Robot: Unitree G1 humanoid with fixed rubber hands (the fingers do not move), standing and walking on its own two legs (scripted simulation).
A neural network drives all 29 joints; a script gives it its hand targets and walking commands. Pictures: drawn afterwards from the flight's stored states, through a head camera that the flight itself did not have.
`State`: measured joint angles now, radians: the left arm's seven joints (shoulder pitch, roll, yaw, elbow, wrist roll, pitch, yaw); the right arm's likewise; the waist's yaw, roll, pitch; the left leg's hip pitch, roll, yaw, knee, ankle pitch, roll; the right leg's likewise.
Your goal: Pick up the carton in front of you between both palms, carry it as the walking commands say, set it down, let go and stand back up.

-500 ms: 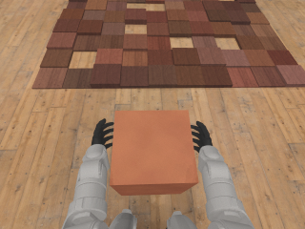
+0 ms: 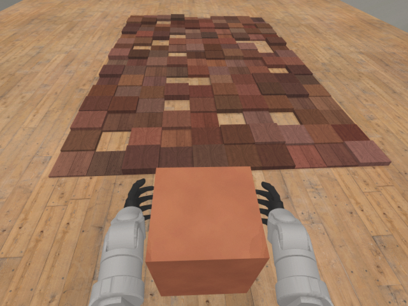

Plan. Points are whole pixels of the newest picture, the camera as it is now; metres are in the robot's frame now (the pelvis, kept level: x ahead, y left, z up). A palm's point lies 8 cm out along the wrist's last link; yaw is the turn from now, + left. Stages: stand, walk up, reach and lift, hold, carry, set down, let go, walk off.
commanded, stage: reach and lift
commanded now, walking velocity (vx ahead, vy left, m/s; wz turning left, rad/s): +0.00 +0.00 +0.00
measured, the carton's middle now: (204, 233) +0.30 +0.00 -0.05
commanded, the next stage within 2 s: hold in 0.88 s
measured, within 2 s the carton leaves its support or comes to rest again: neither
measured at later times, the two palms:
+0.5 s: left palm (132, 212) +0.30 +0.15 +0.04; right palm (274, 213) +0.30 -0.15 +0.04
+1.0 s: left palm (131, 209) +0.30 +0.15 +0.05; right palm (276, 209) +0.30 -0.15 +0.05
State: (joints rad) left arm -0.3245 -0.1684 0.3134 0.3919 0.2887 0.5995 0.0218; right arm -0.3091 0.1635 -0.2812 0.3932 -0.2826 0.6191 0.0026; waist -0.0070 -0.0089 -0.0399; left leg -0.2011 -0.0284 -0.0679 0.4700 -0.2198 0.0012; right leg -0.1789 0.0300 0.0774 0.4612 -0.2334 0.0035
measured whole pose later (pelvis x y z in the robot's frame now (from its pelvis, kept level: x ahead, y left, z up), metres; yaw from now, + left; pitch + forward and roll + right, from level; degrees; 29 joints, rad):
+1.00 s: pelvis +0.00 +0.00 +0.01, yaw +0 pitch -6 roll +0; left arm -0.29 -0.16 0.25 0.25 0.29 0.68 0.01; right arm -0.27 0.15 -0.20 0.25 -0.27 0.70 0.00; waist 0.01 -0.01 0.02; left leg -0.09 -0.02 -0.07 0.37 -0.18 0.00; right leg -0.06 0.03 0.08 0.37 -0.20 0.00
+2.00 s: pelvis +0.00 +0.00 +0.01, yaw +0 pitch -8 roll +0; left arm -0.27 -0.16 0.22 0.22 0.29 0.75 0.01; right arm -0.26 0.15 -0.20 0.22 -0.28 0.78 0.02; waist 0.00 -0.03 0.03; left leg -0.05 -0.03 -0.08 0.36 -0.17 0.00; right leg -0.02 0.03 0.07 0.34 -0.18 0.00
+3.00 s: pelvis +0.38 +0.02 -0.02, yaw -3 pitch +4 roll +2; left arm 0.06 -0.13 0.05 -0.57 0.02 1.15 0.16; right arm 0.07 0.13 -0.02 -0.58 -0.03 1.17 -0.13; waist 0.06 -0.05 -0.12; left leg -0.51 0.02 0.24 0.51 -0.12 0.04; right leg 0.06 -0.09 -0.14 0.41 -0.50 0.04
